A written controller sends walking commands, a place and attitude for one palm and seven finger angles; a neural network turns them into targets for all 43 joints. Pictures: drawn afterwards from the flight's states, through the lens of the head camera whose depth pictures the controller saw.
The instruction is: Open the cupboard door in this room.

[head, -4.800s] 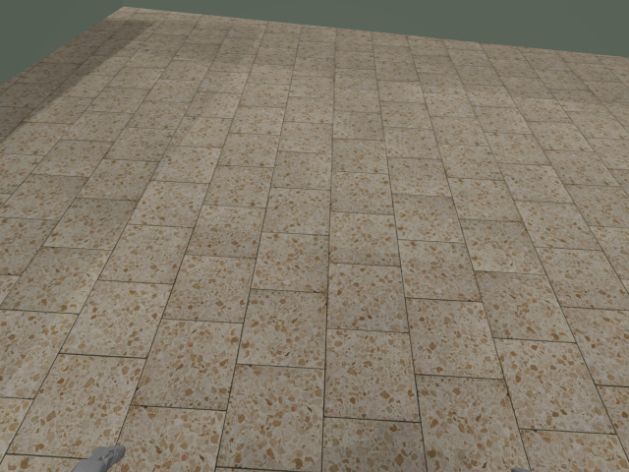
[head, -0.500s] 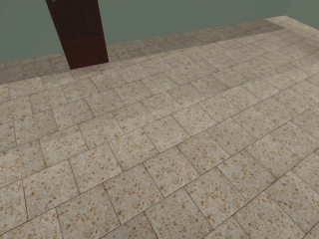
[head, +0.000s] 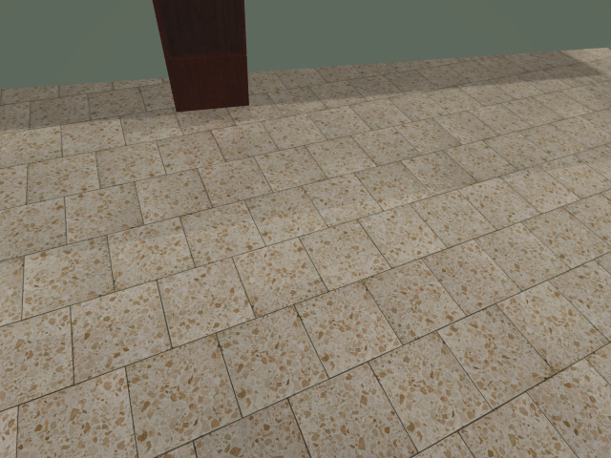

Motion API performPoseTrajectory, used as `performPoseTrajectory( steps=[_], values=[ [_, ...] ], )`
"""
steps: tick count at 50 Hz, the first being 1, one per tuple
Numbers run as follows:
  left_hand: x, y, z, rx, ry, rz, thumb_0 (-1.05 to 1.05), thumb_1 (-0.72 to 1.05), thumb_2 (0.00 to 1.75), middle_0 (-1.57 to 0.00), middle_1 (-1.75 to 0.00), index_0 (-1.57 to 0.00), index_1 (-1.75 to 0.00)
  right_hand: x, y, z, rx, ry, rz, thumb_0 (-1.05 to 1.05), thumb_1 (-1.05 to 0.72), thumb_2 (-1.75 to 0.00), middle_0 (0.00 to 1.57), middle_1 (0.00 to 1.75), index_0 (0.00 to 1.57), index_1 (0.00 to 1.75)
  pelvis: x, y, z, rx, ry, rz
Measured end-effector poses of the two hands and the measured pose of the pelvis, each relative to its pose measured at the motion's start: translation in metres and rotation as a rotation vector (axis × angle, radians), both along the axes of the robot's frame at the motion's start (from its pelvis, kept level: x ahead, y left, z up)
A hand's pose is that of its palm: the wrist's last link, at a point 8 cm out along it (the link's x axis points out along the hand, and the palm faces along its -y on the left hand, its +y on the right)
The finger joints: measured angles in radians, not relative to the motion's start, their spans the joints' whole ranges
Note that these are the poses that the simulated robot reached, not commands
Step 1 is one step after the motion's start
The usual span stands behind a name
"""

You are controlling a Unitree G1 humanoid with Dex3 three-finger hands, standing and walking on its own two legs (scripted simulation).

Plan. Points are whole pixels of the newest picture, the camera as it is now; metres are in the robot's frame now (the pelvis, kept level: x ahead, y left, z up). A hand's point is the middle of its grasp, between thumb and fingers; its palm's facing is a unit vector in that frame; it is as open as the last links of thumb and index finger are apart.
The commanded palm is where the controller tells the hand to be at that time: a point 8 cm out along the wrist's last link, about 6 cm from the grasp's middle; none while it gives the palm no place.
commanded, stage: turn or walk to find it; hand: left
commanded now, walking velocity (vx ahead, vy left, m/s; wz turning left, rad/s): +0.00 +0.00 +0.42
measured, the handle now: out of the picture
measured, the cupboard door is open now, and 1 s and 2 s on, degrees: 0 0 0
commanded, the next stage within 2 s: stand and wait in 0.12 s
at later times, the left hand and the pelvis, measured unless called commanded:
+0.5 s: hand out of the picture +0.00 +0.14 -0.16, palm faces +0.14 -0.96 -0.24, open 7.4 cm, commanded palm none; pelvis -0.01 -0.05 +0.00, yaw +7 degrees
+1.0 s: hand out of the picture -0.05 +0.19 -0.16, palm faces +0.26 -0.93 -0.26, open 7.4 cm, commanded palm none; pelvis -0.06 -0.03 +0.01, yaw +14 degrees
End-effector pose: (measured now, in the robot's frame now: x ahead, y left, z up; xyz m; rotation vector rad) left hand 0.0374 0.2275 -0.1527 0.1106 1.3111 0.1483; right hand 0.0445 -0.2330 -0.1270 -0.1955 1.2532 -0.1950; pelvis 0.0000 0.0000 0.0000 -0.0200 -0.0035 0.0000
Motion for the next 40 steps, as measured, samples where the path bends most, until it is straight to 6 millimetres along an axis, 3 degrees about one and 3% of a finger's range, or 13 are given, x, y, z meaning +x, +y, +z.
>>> performPoseTrajectory(
  steps=[6, 13, 19, 28, 34, 40],
  values=[
    [0.014, 0.005, 0.017, 0.046, -0.051, 0.022, 0.00, 0.91, 0.90, -0.20, -0.29, -0.20, -0.30, 0.004, -0.006, -0.004, 0.023, 0.029, 0.037, 0.01, -0.92, -0.90, 0.21, 0.30, 0.21, 0.30, -0.004, -0.007, 0.005, 0.007, 0.023, 0.045],
    [0.015, -0.007, 0.030, 0.131, -0.099, 0.029, 0.00, 0.91, 0.90, -0.19, -0.29, -0.20, -0.30, -0.003, -0.033, -0.027, 0.068, 0.069, 0.043, 0.01, -0.91, -0.90, 0.21, 0.30, 0.21, 0.30, -0.007, -0.031, -0.003, 0.033, 0.017, 0.077],
    [-0.015, -0.025, 0.037, 0.132, -0.066, 0.055, 0.00, 0.91, 0.90, -0.20, -0.29, -0.20, -0.30, 0.002, -0.046, -0.026, 0.081, 0.080, 0.061, 0.01, -0.91, -0.90, 0.20, 0.30, 0.20, 0.30, -0.007, -0.044, 0.003, 0.054, -0.007, 0.101],
    [-0.076, -0.045, 0.015, 0.042, 0.036, 0.131, 0.00, 0.91, 0.90, -0.20, -0.29, -0.20, -0.30, 0.015, -0.039, -0.017, 0.052, 0.073, 0.127, 0.01, -0.91, -0.90, 0.20, 0.30, 0.20, 0.30, -0.019, -0.041, 0.001, 0.030, -0.023, 0.139],
    [-0.118, -0.030, -0.009, -0.007, 0.092, 0.217, 0.00, 0.91, 0.90, -0.20, -0.30, -0.20, -0.30, 0.022, -0.018, -0.009, 0.001, 0.044, 0.200, 0.01, -0.91, -0.90, 0.20, 0.30, 0.20, 0.30, -0.032, -0.025, -0.007, 0.017, -0.027, 0.187],
    [-0.132, -0.008, 0.000, 0.011, 0.106, 0.242, 0.01, 0.91, 0.90, -0.20, -0.29, -0.20, -0.30, 0.018, 0.000, 0.002, -0.003, 0.021, 0.239, 0.01, -0.90, -0.90, 0.20, 0.30, 0.20, 0.30, -0.045, -0.015, 0.002, 0.000, -0.016, 0.209]
  ],
)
